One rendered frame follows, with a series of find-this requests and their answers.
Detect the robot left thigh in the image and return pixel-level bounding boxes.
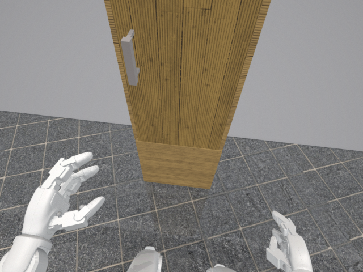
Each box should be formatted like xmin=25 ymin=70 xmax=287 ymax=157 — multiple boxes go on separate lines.
xmin=127 ymin=249 xmax=163 ymax=272

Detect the robot right hand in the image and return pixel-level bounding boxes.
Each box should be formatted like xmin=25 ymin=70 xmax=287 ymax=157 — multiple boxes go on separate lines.
xmin=266 ymin=211 xmax=313 ymax=272

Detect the robot left hand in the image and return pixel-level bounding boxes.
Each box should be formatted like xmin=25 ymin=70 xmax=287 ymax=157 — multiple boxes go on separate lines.
xmin=22 ymin=152 xmax=105 ymax=240

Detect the handle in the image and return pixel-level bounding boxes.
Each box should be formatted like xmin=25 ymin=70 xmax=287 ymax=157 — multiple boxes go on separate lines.
xmin=121 ymin=29 xmax=140 ymax=86

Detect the cupboard door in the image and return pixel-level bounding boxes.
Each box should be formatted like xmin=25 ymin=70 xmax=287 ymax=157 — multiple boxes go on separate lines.
xmin=110 ymin=0 xmax=263 ymax=150

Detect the left robot forearm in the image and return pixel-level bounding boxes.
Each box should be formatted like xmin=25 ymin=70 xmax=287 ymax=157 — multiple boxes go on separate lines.
xmin=0 ymin=234 xmax=53 ymax=272

